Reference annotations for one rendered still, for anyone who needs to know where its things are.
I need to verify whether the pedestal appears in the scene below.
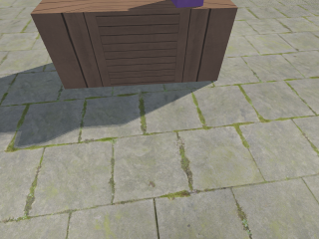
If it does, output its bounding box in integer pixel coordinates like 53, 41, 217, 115
31, 0, 238, 90

